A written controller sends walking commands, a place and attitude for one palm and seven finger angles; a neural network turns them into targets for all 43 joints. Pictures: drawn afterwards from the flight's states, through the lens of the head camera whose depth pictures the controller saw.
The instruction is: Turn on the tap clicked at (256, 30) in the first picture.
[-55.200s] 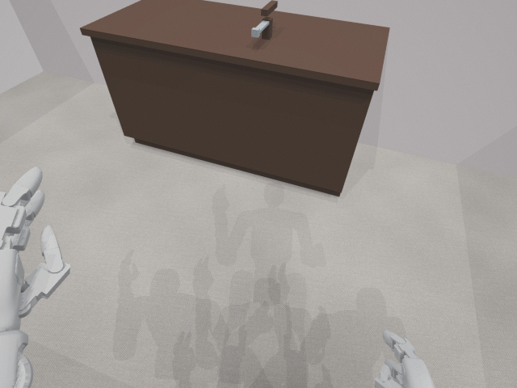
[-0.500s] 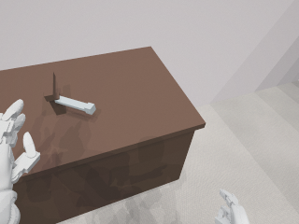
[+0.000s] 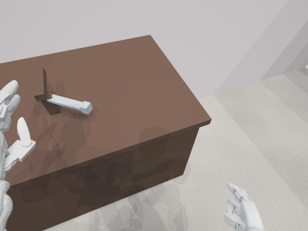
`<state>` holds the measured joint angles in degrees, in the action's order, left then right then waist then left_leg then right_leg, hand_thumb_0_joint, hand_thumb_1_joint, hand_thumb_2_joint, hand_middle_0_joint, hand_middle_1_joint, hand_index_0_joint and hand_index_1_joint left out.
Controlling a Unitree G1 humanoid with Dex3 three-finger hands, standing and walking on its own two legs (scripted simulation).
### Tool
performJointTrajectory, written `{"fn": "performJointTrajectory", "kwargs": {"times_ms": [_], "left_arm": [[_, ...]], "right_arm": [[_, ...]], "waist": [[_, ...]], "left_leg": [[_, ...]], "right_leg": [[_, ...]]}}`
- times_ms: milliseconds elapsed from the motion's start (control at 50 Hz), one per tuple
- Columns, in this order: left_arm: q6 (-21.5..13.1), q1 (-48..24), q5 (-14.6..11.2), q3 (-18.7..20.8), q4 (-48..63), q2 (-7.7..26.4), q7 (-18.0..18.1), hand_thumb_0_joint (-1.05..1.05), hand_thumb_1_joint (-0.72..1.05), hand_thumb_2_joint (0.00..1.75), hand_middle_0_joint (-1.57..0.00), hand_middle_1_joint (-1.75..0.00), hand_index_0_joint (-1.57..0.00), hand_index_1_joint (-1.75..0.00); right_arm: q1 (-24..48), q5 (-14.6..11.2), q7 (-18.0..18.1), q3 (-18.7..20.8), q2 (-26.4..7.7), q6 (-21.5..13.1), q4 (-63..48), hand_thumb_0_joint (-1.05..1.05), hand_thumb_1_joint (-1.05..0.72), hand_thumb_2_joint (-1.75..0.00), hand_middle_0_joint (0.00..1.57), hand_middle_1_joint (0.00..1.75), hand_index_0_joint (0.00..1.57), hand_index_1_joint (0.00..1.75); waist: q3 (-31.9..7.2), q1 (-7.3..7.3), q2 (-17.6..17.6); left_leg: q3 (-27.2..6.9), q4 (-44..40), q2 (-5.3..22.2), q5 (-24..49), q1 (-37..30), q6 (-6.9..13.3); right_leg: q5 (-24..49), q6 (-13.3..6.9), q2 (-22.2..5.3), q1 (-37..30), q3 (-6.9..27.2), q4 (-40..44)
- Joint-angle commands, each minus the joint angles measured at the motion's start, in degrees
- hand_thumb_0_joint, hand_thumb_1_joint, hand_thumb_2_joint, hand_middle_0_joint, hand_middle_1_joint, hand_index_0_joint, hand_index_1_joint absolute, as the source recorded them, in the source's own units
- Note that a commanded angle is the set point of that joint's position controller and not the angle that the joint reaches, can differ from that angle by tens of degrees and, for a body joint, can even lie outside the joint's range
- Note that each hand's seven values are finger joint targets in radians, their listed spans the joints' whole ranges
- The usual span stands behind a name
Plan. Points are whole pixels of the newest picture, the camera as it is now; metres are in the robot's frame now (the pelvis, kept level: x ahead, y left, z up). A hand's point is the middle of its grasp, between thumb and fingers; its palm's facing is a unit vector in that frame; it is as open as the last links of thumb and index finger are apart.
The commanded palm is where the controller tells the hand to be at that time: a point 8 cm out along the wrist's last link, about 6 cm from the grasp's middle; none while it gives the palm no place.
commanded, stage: look again from close up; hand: left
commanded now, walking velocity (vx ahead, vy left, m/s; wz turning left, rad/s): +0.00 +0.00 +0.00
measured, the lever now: (86, 107) +0.45 +0.26 +0.01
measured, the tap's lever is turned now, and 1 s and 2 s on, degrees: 51 51 51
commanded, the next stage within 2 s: shuffle to correct the standing spot in 0.10 s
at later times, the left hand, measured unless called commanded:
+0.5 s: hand (25, 146) +0.24 +0.28 +0.15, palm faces +0.41 -0.83 -0.39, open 7.4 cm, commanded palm +0.17 +0.30 +0.17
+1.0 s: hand out of the picture +0.26 +0.32 +0.20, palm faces +0.55 -0.72 -0.42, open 7.4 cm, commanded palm +0.16 +0.30 +0.17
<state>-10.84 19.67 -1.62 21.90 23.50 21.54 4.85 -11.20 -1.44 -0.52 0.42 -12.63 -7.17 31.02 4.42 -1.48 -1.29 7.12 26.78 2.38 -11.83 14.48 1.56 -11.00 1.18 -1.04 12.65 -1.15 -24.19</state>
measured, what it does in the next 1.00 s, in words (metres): stands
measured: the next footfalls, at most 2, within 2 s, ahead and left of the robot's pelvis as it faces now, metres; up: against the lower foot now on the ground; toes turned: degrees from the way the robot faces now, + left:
none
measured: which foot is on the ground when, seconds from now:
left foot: down 0.00-1.00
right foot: down 0.00-1.00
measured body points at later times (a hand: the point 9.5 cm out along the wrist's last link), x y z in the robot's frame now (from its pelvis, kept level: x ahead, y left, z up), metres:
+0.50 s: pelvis +0.02 +0.02 -0.01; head +0.04 +0.03 +0.44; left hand +0.21 +0.32 +0.17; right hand +0.22 -0.20 -0.07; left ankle +0.03 +0.10 -0.74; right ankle +0.02 -0.13 -0.74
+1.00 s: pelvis +0.01 +0.02 -0.01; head +0.05 +0.03 +0.44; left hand +0.23 +0.35 +0.23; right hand +0.21 -0.19 -0.09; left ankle +0.03 +0.10 -0.74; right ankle +0.02 -0.12 -0.73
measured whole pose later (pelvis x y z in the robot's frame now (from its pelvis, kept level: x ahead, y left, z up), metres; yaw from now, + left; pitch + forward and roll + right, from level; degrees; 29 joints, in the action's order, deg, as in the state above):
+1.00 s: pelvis +0.01 +0.02 -0.01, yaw +2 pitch -3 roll +0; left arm -12.3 5.4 -0.5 29.0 18.4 27.9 4.8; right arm -10.4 0.2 -2.7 1.0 -10.6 -7.9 33.1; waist 8.2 -3.3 1.6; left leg 6.8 32.3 -0.3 -15.9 14.0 3.2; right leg -19.1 -1.5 -3.5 16.9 -1.7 -40.5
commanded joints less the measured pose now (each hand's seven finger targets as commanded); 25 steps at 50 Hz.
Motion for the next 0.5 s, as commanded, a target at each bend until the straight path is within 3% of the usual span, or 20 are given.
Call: {"fn": "performJointTrajectory", "kwargs": {"times_ms": [0,60,80,120,200,300,360,380,420,460,480], "left_arm": [[-3.10,2.08,-0.48,9.45,12.12,12.79,1.08,0.00,0.90,0.90,-0.20,-0.30,-0.20,-0.30],[-4.55,-2.70,-0.81,9.68,15.52,13.24,1.47,0.00,0.90,0.90,-0.20,-0.30,-0.20,-0.30],[-4.74,-5.17,-0.47,10.75,18.10,15.32,1.67,0.00,0.90,0.90,-0.20,-0.30,-0.20,-0.30],[-4.93,-4.74,-0.52,8.01,17.39,12.15,1.69,0.00,0.90,0.90,-0.20,-0.30,-0.20,-0.30],[-4.90,-1.86,-0.23,4.55,15.49,8.32,1.68,0.00,0.90,0.90,-0.20,-0.30,-0.20,-0.30],[-4.29,0.79,-0.13,3.00,9.84,6.64,1.42,0.00,0.90,0.90,-0.20,-0.30,-0.20,-0.30],[-4.60,-1.70,-0.18,4.12,10.50,8.27,1.26,0.00,0.90,0.90,-0.20,-0.30,-0.20,-0.30],[-4.77,-3.09,-0.09,5.65,12.01,10.22,1.36,0.00,0.90,0.90,-0.20,-0.30,-0.20,-0.30],[-5.01,-3.19,-0.29,5.30,12.43,9.37,1.31,0.00,0.90,0.90,-0.20,-0.30,-0.20,-0.30],[-5.14,-3.52,-0.37,5.46,13.21,9.61,1.35,0.00,0.90,0.90,-0.20,-0.30,-0.20,-0.30],[-5.20,-4.20,-0.31,5.93,14.46,10.49,1.34,0.00,0.90,0.90,-0.20,-0.30,-0.20,-0.30]], "right_arm": [[4.43,0.49,1.86,1.29,-5.32,-2.42,-9.44,0.00,-0.90,-0.90,0.20,0.30,0.20,0.30],[4.47,0.71,2.92,1.22,-5.23,-3.04,-9.35,0.00,-0.90,-0.90,0.20,0.30,0.20,0.30],[4.83,0.82,3.12,1.08,-5.45,-3.23,-9.21,0.00,-0.90,-0.90,0.20,0.30,0.20,0.30],[4.20,0.89,2.97,1.04,-5.18,-4.11,-8.74,0.00,-0.90,-0.90,0.20,0.30,0.20,0.30],[3.66,1.18,2.12,1.31,-5.53,-4.86,-6.74,0.00,-0.90,-0.90,0.20,0.30,0.20,0.30],[3.37,1.18,1.65,1.94,-6.12,-3.31,-5.84,0.00,-0.90,-0.90,0.20,0.30,0.20,0.30],[3.71,0.96,1.89,1.96,-6.10,-2.56,-6.48,0.00,-0.90,-0.90,0.20,0.30,0.20,0.30],[4.25,0.92,2.04,1.83,-6.24,-2.39,-6.66,0.00,-0.90,-0.90,0.20,0.30,0.20,0.30],[3.96,0.79,2.08,1.72,-6.00,-2.31,-7.17,0.00,-0.90,-0.90,0.20,0.30,0.20,0.30],[3.94,0.75,1.93,1.76,-6.06,-2.45,-7.29,0.00,-0.90,-0.90,0.20,0.30,0.20,0.30],[4.15,0.62,1.87,1.71,-6.11,-2.60,-7.15,0.00,-0.90,-0.90,0.20,0.30,0.20,0.30]], "waist": [[-9.14,-0.72,3.63],[-9.72,-0.54,-2.16],[-10.63,-0.55,-4.94],[-12.08,-0.67,-6.25],[-13.43,-0.40,-2.77],[-9.37,0.28,-1.10],[-7.46,0.52,-0.96],[-7.61,0.61,-2.96],[-8.56,0.48,-3.50],[-9.15,0.39,-2.06],[-9.63,0.56,-3.06]], "left_leg": [[-5.17,-6.04,2.25,-0.15,-1.70,-0.72],[-5.19,-5.76,2.23,0.15,-2.74,0.00],[-5.49,-5.97,2.42,1.83,-3.59,-0.04],[-5.25,-4.90,2.62,4.92,-4.86,0.18],[-4.89,-2.36,2.24,9.26,-7.46,-0.02],[-5.12,-2.49,1.32,-1.61,-3.18,0.52],[-6.76,-3.69,1.74,-6.60,-1.05,1.40],[-7.39,-4.49,2.10,-5.69,-1.82,1.60],[-8.64,-4.35,3.09,-3.38,-1.68,2.47],[-8.03,-2.29,2.75,-0.22,-1.31,2.65],[-7.63,-1.75,2.34,2.83,-2.66,2.45]], "right_leg": [[1.08,-1.89,-1.55,-2.64,0.48,2.90],[3.74,-2.22,-1.64,-3.00,1.70,1.95],[4.84,-2.20,-1.48,-3.57,1.34,0.77],[7.28,-2.33,-1.48,-4.68,0.91,0.49],[11.01,-2.29,-1.91,-4.11,1.08,1.66],[2.93,-3.18,-2.47,-1.27,1.55,1.86],[-1.45,-3.40,-1.75,0.11,0.60,0.02],[-0.96,-3.21,-1.33,0.53,-0.34,-1.70],[1.00,-2.93,-0.76,-0.75,-2.18,-4.07],[3.70,-3.15,-1.24,-2.14,-1.86,-3.95],[5.48,-3.19,-1.37,-1.81,-1.97,-4.85]]}}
